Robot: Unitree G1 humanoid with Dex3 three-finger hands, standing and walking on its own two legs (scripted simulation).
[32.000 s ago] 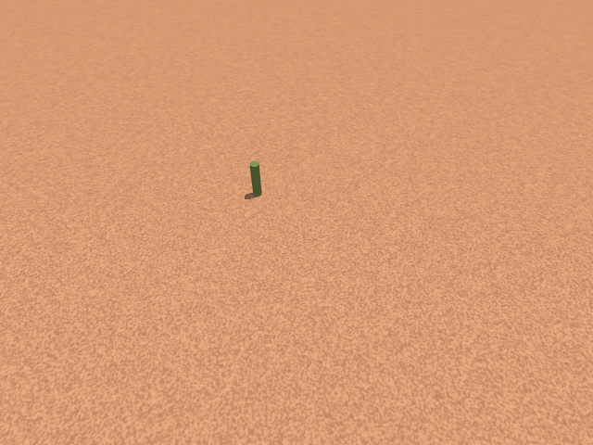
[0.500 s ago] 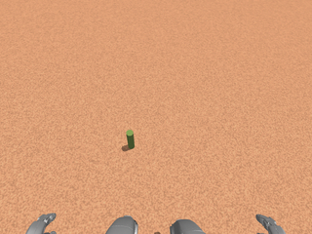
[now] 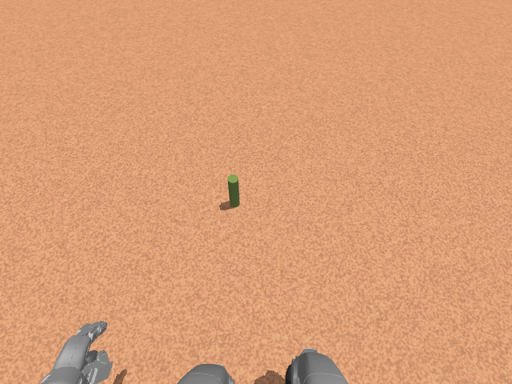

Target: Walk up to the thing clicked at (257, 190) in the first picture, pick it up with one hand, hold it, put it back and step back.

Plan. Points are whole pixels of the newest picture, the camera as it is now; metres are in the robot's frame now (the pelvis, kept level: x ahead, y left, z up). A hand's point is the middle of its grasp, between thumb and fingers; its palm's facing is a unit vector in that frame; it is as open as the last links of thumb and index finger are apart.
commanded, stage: step back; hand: left
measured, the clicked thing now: (233, 191) +0.86 +0.16 -0.65
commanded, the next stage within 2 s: stand in 1.52 s
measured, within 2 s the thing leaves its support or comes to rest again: neither
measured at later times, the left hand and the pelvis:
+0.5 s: hand out of the picture -0.11 +0.23 -0.12, palm faces -0.05 -0.90 -0.43, open 7.4 cm; pelvis -0.16 -0.04 +0.01, yaw -3 degrees
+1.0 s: hand out of the picture -0.14 +0.22 -0.12, palm faces +0.05 -0.92 -0.38, open 7.4 cm; pelvis -0.19 -0.05 +0.02, yaw +1 degrees
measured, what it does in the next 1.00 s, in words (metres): walks backwards: right foot, then left foot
